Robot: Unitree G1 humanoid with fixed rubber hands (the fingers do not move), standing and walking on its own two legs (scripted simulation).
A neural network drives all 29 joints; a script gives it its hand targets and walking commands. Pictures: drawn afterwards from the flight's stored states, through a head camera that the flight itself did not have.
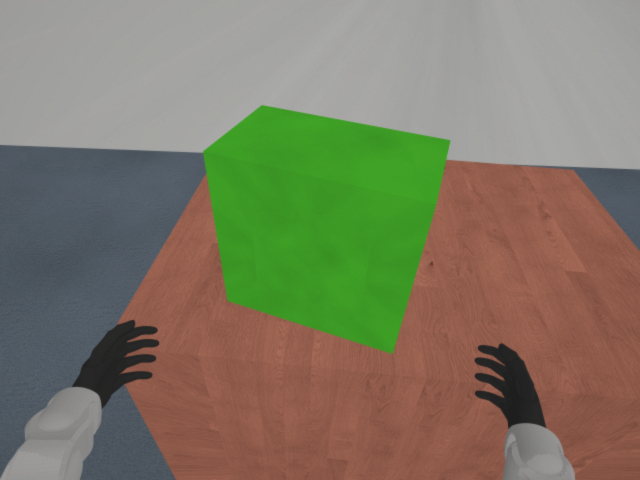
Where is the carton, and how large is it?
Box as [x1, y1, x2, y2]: [203, 105, 450, 353]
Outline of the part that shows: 261,105 203,151 227,300 392,353 435,207 450,140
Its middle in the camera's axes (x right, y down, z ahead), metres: +0.01 -0.02 +0.62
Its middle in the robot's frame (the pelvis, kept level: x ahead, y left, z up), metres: +0.47 +0.06 +0.08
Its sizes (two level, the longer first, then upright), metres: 0.296 0.171 0.290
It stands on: a pedestal, 0.71 m high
